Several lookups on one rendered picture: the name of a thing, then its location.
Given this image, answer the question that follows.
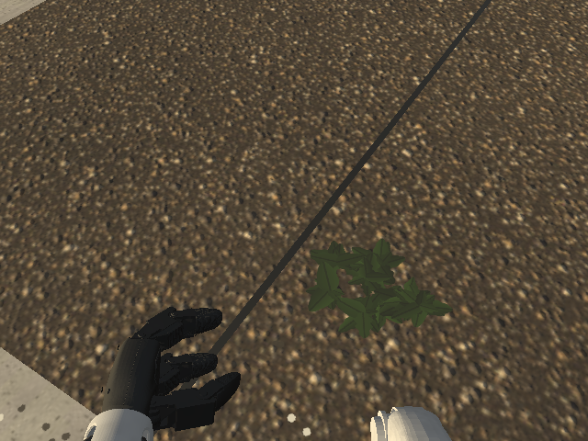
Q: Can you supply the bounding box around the robot right thigh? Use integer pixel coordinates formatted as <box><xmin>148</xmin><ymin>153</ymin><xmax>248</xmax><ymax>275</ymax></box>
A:
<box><xmin>370</xmin><ymin>406</ymin><xmax>452</xmax><ymax>441</ymax></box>

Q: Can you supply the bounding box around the robot left forearm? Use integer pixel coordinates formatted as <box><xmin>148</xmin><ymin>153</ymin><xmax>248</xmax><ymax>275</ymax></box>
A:
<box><xmin>84</xmin><ymin>409</ymin><xmax>153</xmax><ymax>441</ymax></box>

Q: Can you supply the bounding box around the robot left hand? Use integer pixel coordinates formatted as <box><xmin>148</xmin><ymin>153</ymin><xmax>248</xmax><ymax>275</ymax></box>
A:
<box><xmin>101</xmin><ymin>307</ymin><xmax>241</xmax><ymax>431</ymax></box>

